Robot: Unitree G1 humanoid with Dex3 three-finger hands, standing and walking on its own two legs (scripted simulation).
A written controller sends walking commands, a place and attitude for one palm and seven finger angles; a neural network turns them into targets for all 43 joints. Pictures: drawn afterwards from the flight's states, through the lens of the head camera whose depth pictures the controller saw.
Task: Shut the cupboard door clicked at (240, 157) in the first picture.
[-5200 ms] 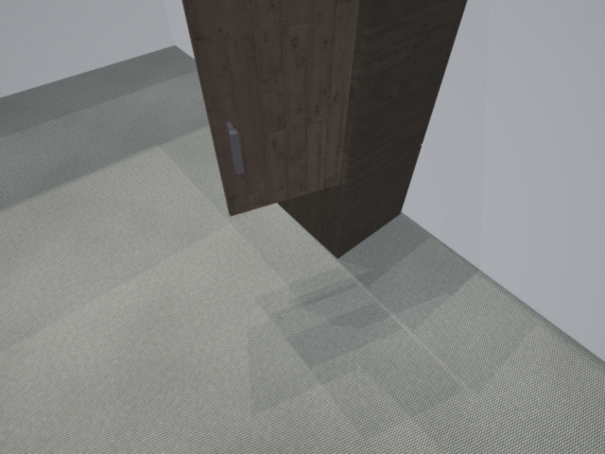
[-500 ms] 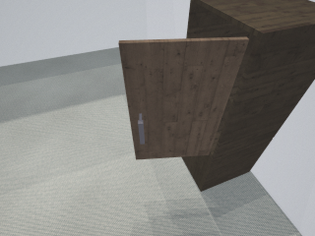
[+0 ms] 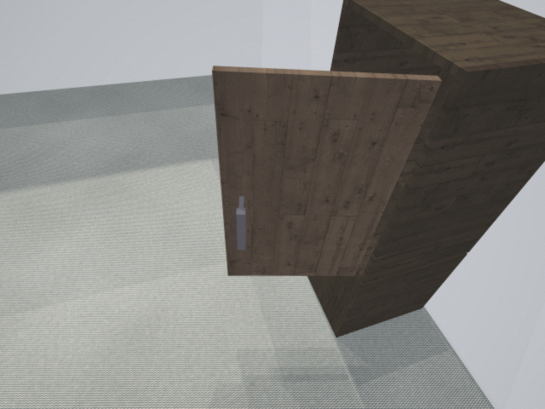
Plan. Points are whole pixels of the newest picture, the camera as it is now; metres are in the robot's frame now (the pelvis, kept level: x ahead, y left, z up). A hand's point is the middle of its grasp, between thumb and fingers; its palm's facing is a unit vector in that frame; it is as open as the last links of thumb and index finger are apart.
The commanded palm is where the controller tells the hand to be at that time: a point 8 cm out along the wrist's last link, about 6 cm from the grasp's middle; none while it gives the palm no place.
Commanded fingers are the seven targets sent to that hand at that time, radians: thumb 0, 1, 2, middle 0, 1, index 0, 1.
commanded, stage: shuffle to correct the standing spot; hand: left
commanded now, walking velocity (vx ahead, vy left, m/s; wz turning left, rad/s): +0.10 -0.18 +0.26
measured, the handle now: (241, 223) +0.51 +0.09 -0.08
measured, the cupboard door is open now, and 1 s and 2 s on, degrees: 73 73 73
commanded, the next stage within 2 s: come to a stop and stand still in 0.70 s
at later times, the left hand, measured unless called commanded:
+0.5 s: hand out of the picture +0.06 +0.11 -0.18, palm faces +0.06 -0.99 -0.14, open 7.4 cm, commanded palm none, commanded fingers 0.00 0.90 0.90 -0.20 -0.30 -0.20 -0.30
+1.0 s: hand out of the picture +0.13 +0.04 -0.18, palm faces +0.12 -0.98 -0.16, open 7.3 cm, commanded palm none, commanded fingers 0.00 0.90 0.90 -0.20 -0.30 -0.20 -0.30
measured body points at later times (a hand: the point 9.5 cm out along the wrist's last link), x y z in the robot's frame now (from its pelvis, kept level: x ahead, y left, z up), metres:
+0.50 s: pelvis +0.06 -0.06 +0.00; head +0.09 -0.03 +0.45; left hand +0.06 +0.17 -0.17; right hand +0.07 -0.28 -0.15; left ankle +0.02 +0.08 -0.74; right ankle +0.09 -0.19 -0.70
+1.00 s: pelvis +0.11 -0.14 +0.00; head +0.14 -0.12 +0.45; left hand +0.13 +0.09 -0.17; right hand +0.15 -0.37 -0.14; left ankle +0.10 -0.04 -0.74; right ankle +0.11 -0.28 -0.70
